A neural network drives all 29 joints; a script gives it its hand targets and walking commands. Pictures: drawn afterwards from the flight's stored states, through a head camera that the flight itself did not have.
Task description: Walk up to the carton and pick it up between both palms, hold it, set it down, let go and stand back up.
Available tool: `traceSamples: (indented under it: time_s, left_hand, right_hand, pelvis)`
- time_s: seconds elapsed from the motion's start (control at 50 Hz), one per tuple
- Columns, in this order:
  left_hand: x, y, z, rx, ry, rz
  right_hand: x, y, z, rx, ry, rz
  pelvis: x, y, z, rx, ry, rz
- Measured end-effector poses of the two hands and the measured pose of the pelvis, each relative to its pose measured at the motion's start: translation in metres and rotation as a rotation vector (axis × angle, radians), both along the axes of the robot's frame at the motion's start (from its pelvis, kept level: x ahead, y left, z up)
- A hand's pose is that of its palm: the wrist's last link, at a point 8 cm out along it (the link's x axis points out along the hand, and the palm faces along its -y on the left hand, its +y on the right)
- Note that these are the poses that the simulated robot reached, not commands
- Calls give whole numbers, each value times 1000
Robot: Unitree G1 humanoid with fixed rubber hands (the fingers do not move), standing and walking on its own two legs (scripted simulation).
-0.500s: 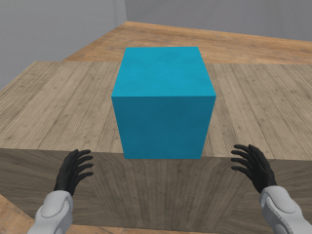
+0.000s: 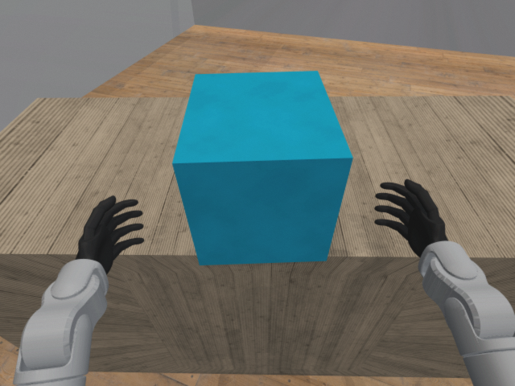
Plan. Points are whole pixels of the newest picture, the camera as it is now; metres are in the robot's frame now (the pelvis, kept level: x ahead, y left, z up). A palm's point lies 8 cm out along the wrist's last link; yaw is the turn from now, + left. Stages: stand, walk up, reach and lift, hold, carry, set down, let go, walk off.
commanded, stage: reach and lift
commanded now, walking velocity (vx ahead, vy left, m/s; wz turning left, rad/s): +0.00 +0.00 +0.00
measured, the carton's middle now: (259, 166) +0.50 +0.01 +0.10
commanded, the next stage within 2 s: none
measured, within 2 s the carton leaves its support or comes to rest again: neither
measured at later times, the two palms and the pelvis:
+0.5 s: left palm (109, 179) +0.37 +0.23 +0.19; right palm (420, 161) +0.40 -0.23 +0.18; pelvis -0.01 +0.00 +0.00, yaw +0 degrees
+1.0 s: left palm (99, 121) +0.42 +0.23 +0.25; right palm (408, 112) +0.44 -0.21 +0.24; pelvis -0.02 -0.01 +0.00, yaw +3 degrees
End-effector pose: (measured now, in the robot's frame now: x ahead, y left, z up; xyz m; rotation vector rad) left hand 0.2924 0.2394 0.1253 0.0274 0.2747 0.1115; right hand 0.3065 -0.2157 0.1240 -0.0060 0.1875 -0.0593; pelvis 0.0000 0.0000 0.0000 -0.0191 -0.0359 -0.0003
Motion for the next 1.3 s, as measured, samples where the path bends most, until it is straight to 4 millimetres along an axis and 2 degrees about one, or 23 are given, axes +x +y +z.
traceSamples:
  time_s: [0.22,0.36,0.42,0.62,0.82,0.96,1.08,1.18,1.3]
  left_hand:
    - [27,2,25,-3,-13,-5]
    - [63,-20,53,-6,-27,-54]
    - [73,-20,58,-13,-13,-38]
    - [90,-7,70,-18,-34,2]
    - [115,-10,103,-15,-63,10]
    - [126,-9,125,6,-78,14]
    - [135,-10,134,6,-77,16]
    - [145,-10,134,12,-70,23]
    - [154,-14,119,20,-54,10]
  right_hand:
    - [27,-3,26,-12,6,-1]
    - [71,-8,54,17,-2,12]
    - [82,-11,58,12,13,0]
    - [103,-3,71,-10,21,12]
    - [127,8,105,-2,9,0]
    - [136,10,115,3,26,-16]
    - [142,8,119,-9,36,-28]
    - [148,9,120,-2,53,-31]
    - [155,11,109,1,59,-32]
  pelvis:
    - [-2,4,0,-1,12,3]
    - [-10,5,-2,4,57,0]
    - [-12,3,-1,6,65,3]
    - [-16,-8,-2,8,123,21]
    - [-18,-12,-4,4,180,39]
    - [-18,-10,-4,3,198,48]
    - [-16,-8,-4,0,213,53]
    - [-14,-5,-4,0,226,54]
    - [-10,-3,-3,-2,229,50]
